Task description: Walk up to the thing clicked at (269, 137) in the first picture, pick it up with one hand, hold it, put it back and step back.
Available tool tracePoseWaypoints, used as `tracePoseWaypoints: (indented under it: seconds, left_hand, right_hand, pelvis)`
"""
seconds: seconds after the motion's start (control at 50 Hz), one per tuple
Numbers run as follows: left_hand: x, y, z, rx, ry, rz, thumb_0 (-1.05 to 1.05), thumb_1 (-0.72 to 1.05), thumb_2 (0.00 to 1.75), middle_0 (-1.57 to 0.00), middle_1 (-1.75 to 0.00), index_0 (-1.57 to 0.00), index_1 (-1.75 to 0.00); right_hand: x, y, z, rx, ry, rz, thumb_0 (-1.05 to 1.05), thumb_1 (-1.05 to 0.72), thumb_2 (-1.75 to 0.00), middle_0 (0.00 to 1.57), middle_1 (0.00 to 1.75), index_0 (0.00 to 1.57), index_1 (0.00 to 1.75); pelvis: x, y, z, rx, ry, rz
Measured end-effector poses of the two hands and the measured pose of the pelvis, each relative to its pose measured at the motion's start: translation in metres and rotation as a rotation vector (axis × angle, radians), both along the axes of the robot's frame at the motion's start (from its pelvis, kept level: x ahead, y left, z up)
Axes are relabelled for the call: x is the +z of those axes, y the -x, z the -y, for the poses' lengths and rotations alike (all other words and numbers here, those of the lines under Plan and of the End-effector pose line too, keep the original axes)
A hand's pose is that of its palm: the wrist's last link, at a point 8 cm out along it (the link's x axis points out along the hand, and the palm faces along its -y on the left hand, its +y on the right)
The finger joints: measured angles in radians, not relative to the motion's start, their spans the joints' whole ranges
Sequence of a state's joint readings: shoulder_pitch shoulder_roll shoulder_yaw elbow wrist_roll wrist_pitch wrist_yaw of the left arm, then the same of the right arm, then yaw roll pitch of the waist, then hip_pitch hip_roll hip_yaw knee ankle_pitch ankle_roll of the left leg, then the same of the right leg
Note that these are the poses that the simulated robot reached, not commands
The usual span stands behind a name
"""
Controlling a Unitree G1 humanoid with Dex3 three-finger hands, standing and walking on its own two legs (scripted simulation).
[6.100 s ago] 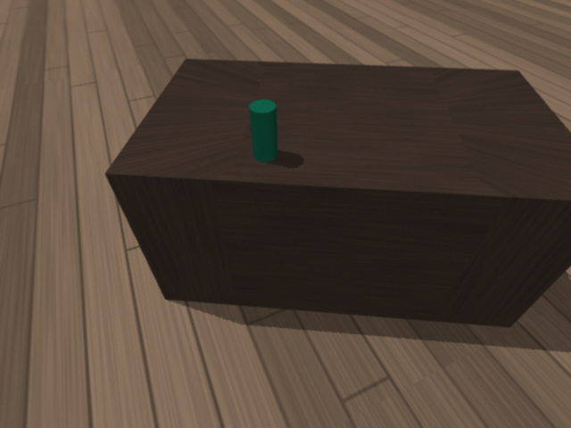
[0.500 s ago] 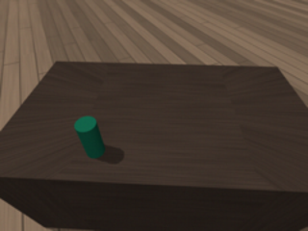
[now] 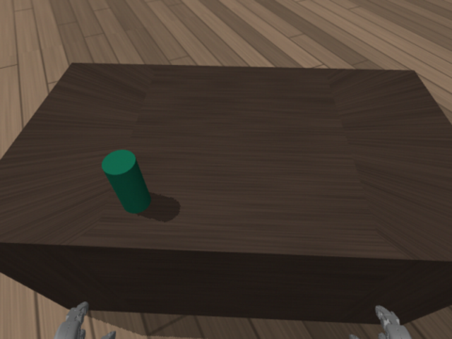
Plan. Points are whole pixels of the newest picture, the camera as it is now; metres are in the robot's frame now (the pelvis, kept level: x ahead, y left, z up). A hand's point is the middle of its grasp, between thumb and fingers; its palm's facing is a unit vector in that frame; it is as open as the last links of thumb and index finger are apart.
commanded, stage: rise first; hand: left
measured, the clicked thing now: (128, 183) +0.48 +0.24 -0.05
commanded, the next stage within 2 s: go down in 1.32 s
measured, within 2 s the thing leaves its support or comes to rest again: neither
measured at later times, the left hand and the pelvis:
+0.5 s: hand (82, 314) +0.20 +0.26 -0.05, palm faces +0.28 -0.89 -0.36, open 17.2 cm; pelvis +0.02 +0.00 +0.00, yaw +0 degrees
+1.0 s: hand (64, 318) +0.19 +0.26 +0.01, palm faces +0.31 -0.88 -0.37, open 17.5 cm; pelvis +0.01 -0.01 +0.00, yaw +0 degrees
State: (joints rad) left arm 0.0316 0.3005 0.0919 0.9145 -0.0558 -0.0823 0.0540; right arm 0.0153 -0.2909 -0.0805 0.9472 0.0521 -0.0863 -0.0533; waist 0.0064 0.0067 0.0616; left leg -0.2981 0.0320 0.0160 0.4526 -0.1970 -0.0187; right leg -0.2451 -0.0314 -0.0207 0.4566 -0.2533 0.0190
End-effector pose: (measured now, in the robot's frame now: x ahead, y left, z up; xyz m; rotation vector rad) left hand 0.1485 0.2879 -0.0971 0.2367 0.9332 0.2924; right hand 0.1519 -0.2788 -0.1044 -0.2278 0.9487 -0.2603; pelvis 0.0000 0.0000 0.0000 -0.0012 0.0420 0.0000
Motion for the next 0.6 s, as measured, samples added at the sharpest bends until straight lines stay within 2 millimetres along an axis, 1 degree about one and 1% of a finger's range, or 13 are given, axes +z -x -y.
tracePoseWaypoints:
  seconds: [0.04,0.08,0.2,0.28,0.34,0.4,0.46,0.6]
  left_hand:
    - [0.008,-0.011,-0.001,0.004,-0.010,0.052,0.01,0.49,0.50,-0.10,-0.13,-0.10,-0.14]
    - [0.016,-0.016,-0.003,0.010,-0.024,0.093,0.00,0.37,0.41,-0.09,-0.11,-0.09,-0.12]
    - [0.034,-0.013,-0.011,0.030,-0.066,0.150,0.00,0.01,0.21,-0.07,-0.08,-0.08,-0.08]
    - [0.045,-0.014,-0.011,0.026,-0.089,0.194,0.00,-0.20,0.13,-0.06,-0.07,-0.07,-0.07]
    - [0.056,-0.018,-0.009,0.020,-0.101,0.242,0.00,-0.33,0.09,-0.06,-0.07,-0.06,-0.07]
    - [0.066,-0.021,-0.009,0.017,-0.111,0.289,-0.01,-0.41,0.06,-0.06,-0.07,-0.06,-0.06]
    - [0.075,-0.022,-0.009,0.015,-0.120,0.327,-0.01,-0.46,0.04,-0.05,-0.06,-0.06,-0.06]
    - [0.092,-0.020,-0.008,0.006,-0.134,0.383,-0.01,-0.50,0.02,-0.05,-0.06,-0.05,-0.06]
  right_hand:
    - [0.003,-0.005,-0.001,-0.012,-0.003,0.030,0.01,-0.49,-0.50,0.09,0.12,0.09,0.12]
    - [0.007,-0.005,-0.001,-0.020,-0.006,0.045,0.01,-0.36,-0.41,0.08,0.10,0.08,0.10]
    - [0.009,0.002,-0.006,-0.020,-0.016,0.051,0.00,0.00,-0.22,0.07,0.07,0.06,0.07]
    - [0.011,-0.002,-0.014,0.001,-0.026,0.080,0.00,0.20,-0.14,0.06,0.06,0.06,0.06]
    - [0.015,-0.008,-0.020,0.022,-0.035,0.114,0.00,0.30,-0.10,0.06,0.06,0.06,0.06]
    - [0.020,-0.014,-0.025,0.041,-0.043,0.148,0.00,0.38,-0.08,0.06,0.05,0.06,0.06]
    - [0.022,-0.018,-0.027,0.050,-0.048,0.169,0.00,0.43,-0.06,0.06,0.05,0.06,0.06]
    - [0.020,-0.013,-0.022,0.044,-0.049,0.157,-0.01,0.49,-0.04,0.06,0.05,0.06,0.05]
  pelvis:
    - [0.000,-0.001,0.000,-0.002,-0.001,-0.011]
    - [0.001,-0.005,0.001,-0.005,-0.002,-0.014]
    - [0.002,-0.014,0.001,-0.010,-0.005,-0.003]
    - [0.002,-0.017,0.002,-0.009,-0.006,0.009]
    - [0.002,-0.019,0.002,-0.008,-0.006,0.018]
    - [0.002,-0.021,0.003,-0.007,-0.006,0.028]
    - [0.002,-0.022,0.004,-0.006,-0.007,0.037]
    - [0.003,-0.022,0.005,-0.005,-0.008,0.053]
